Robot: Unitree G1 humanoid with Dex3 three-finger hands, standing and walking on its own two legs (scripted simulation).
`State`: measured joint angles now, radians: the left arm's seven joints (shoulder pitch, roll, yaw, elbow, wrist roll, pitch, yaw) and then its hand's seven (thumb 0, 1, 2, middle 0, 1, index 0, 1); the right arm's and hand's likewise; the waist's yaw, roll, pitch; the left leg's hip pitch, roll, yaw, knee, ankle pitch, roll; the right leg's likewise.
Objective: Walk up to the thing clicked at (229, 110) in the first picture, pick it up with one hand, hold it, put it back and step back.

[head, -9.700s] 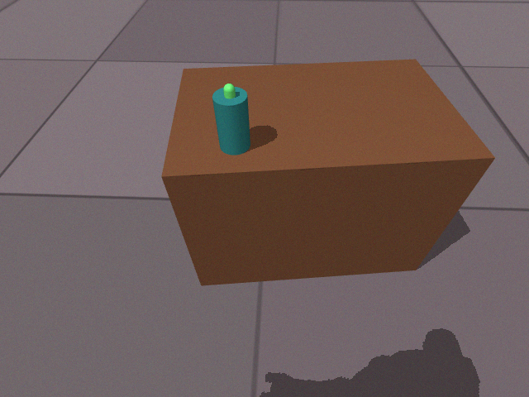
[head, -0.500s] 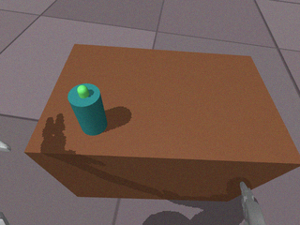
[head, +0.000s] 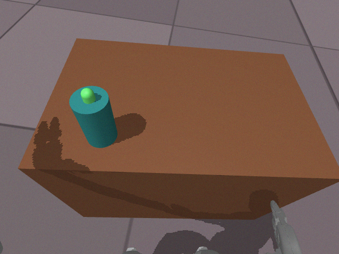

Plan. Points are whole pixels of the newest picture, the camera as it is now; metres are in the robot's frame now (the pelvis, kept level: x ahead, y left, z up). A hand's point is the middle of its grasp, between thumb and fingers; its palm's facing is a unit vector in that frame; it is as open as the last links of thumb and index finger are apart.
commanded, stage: go down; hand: left
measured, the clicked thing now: (95, 115) +0.46 +0.20 +0.01
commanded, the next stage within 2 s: approach in 1.02 s
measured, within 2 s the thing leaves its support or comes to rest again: neither
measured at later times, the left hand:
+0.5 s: hand out of the picture +0.36 +0.40 +0.11, palm faces +0.25 -0.97 +0.01, open 17.6 cm
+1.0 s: hand out of the picture +0.35 +0.40 +0.10, palm faces +0.25 -0.97 +0.02, open 17.7 cm
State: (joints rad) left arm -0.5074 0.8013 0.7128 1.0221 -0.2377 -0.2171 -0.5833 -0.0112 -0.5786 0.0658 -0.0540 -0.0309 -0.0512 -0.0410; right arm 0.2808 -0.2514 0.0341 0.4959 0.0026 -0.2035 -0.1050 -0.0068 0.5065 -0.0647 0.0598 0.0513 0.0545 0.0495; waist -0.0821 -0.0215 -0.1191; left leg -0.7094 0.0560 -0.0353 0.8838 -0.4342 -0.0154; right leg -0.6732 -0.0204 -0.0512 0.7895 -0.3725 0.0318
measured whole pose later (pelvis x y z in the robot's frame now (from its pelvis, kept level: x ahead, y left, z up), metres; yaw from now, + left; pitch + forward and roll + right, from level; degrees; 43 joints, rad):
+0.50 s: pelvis +0.00 +0.00 -0.01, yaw +0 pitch +15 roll -3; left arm -0.48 0.80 0.72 0.99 -0.24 -0.18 -0.60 -0.01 -0.56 0.06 -0.05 -0.03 -0.05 -0.04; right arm 0.33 -0.26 0.04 0.41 0.01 -0.20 -0.11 -0.01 0.51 -0.06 0.06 0.05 0.06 0.05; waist -0.08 -0.02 -0.14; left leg -0.73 0.05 -0.04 0.92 -0.46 -0.01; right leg -0.69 -0.02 -0.05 0.83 -0.40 0.04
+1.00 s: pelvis -0.01 +0.00 -0.01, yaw +0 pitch +15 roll -3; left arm -0.48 0.78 0.72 0.97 -0.24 -0.19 -0.59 -0.01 -0.59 0.03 -0.06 -0.03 -0.06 -0.03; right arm 0.33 -0.27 0.03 0.42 0.00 -0.19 -0.11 -0.01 0.50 -0.06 0.06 0.05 0.06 0.05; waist -0.07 -0.02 -0.13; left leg -0.74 0.05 -0.04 0.95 -0.46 -0.01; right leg -0.70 -0.03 -0.06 0.85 -0.39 0.04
